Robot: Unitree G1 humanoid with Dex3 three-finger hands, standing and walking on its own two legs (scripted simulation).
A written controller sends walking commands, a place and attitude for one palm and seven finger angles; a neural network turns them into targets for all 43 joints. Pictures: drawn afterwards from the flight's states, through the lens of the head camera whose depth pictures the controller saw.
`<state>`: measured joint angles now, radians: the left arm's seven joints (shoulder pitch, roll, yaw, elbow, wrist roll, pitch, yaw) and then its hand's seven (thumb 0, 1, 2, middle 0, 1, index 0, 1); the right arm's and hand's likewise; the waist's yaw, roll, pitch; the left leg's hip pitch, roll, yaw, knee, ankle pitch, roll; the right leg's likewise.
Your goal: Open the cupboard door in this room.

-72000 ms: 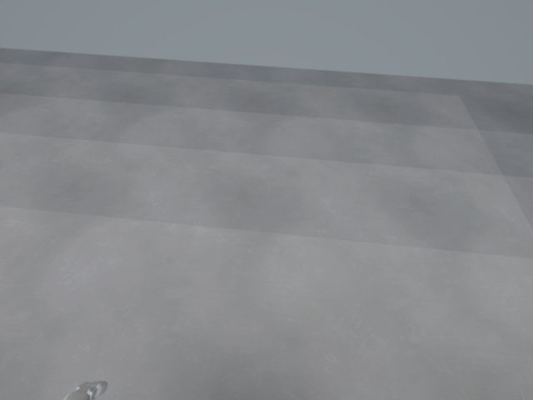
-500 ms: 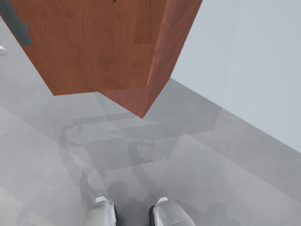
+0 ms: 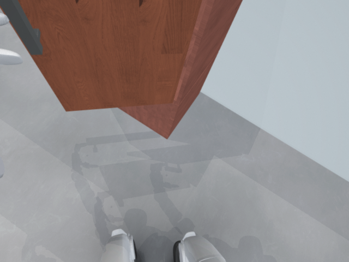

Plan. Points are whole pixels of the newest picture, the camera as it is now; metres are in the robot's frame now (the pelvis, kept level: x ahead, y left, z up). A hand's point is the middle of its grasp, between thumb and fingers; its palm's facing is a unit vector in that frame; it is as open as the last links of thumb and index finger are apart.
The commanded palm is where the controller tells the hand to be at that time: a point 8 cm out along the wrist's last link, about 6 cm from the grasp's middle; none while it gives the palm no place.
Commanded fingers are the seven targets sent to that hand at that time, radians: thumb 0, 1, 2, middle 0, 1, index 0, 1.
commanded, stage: slide the fingers in behind the handle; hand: left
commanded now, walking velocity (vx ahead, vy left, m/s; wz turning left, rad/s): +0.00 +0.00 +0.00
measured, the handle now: (18, 9) +0.59 +0.24 +0.13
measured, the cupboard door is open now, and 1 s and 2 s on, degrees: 42 42 42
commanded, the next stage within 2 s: close the thumb around the handle in 1.26 s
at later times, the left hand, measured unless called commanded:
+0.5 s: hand (16, 31) +0.55 +0.24 +0.12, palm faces +0.09 -1.00 -0.01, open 14.0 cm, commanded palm +0.53 +0.27 +0.12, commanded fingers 0.00 -0.50 0.30 -0.30 -1.20 -0.30 -1.20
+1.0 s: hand (32, 30) +0.54 +0.21 +0.13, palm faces +0.10 -0.99 -0.02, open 14.1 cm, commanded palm +0.52 +0.24 +0.12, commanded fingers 0.00 -0.50 0.30 -0.30 -1.20 -0.30 -1.20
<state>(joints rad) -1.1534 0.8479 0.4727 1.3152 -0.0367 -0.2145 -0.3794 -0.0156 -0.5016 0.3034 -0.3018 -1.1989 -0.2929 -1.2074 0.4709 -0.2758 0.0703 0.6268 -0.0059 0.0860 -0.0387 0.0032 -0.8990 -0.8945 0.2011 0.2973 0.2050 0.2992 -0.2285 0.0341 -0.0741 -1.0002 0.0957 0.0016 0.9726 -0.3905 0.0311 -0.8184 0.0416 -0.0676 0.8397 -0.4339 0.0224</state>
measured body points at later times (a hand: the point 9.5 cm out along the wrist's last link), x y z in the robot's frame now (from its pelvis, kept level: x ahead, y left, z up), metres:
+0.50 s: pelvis +0.00 +0.00 +0.00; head +0.14 +0.03 +0.43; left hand +0.54 +0.30 +0.13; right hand -0.03 -0.27 -0.10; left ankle +0.03 +0.09 -0.68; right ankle -0.03 -0.15 -0.68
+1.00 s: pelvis -0.01 -0.02 +0.00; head +0.13 +0.01 +0.43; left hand +0.53 +0.27 +0.13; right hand -0.05 -0.28 -0.10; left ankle +0.03 +0.09 -0.68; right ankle -0.03 -0.15 -0.68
